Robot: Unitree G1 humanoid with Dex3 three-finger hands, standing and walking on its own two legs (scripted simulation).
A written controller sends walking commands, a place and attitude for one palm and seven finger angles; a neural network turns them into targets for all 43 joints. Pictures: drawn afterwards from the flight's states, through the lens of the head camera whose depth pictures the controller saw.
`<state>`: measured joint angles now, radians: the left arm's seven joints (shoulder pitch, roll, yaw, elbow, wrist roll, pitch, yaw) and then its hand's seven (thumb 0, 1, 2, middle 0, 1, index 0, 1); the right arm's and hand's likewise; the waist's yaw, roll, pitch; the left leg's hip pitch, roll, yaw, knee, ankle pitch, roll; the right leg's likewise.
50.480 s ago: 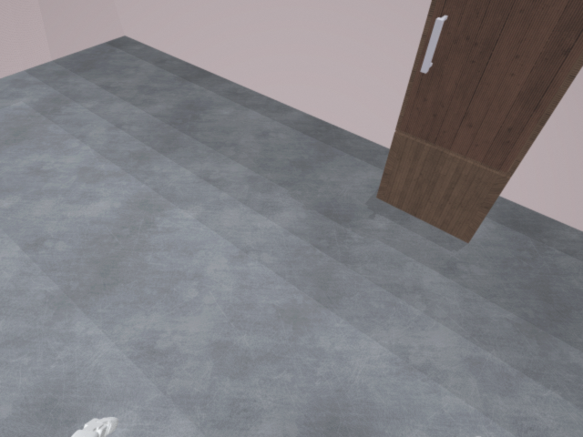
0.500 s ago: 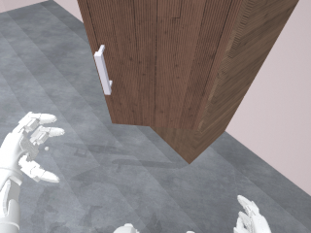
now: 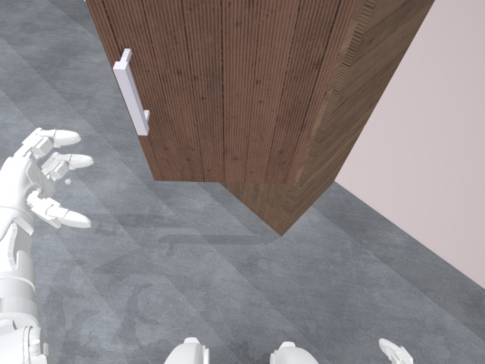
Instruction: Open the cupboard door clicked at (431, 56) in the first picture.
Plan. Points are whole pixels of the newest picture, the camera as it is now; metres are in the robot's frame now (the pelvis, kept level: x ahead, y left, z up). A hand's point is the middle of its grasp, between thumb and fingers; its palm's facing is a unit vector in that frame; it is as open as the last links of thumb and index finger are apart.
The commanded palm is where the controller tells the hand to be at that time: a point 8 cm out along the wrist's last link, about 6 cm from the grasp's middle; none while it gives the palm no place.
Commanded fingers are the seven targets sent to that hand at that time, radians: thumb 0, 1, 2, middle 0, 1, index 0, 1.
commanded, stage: move the hooked fingers beside the handle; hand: left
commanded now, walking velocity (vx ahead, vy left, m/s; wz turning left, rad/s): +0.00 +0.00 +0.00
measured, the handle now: (135, 95) +0.59 +0.22 +0.06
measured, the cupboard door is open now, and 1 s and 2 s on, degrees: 44 44 44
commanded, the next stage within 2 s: slide the fingers in behind the handle in 1.88 s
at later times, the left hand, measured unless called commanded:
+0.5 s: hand (85, 145) +0.45 +0.28 +0.07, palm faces +0.01 -1.00 -0.01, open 14.0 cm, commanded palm +0.44 +0.32 +0.07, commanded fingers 0.00 -0.50 0.30 -0.30 -1.20 -0.30 -1.20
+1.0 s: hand (94, 110) +0.53 +0.28 +0.07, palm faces -0.01 -1.00 +0.00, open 14.0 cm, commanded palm +0.52 +0.32 +0.07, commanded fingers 0.00 -0.50 0.30 -0.30 -1.20 -0.30 -1.20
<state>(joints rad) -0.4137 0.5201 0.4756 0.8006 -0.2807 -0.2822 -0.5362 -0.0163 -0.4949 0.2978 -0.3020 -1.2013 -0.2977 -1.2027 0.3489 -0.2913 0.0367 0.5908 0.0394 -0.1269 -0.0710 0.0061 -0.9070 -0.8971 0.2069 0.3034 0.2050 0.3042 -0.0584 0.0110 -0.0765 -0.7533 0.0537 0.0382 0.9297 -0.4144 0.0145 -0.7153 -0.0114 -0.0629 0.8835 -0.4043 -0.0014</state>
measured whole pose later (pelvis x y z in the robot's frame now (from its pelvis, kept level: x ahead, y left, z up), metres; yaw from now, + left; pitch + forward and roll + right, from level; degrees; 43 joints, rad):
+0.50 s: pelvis +0.00 +0.00 -0.01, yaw +0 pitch +18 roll -3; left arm -0.74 0.65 0.50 1.13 -0.18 -0.34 -0.52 -0.02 -0.50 0.30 -0.30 -1.20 -0.30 -1.20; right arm 0.36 -0.29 0.05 0.61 0.03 -0.02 -0.06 0.00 -0.91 -0.90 0.21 0.30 0.21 0.30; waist -0.11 0.00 -0.08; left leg -0.87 0.07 0.03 0.99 -0.43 0.01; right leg -0.82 0.00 -0.07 0.93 -0.41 0.00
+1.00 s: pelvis +0.00 +0.01 -0.02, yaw -2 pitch +24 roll -5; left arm -1.01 0.83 0.54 1.27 -0.09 -0.31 -0.51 -0.02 -0.50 0.30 -0.30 -1.20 -0.30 -1.20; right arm 0.41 -0.29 0.07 0.61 0.01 0.06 -0.05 0.00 -0.91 -0.90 0.21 0.30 0.21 0.30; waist -0.20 0.01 -0.07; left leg -1.03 0.08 0.02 1.06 -0.46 0.03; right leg -0.96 0.02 -0.07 0.96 -0.41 0.01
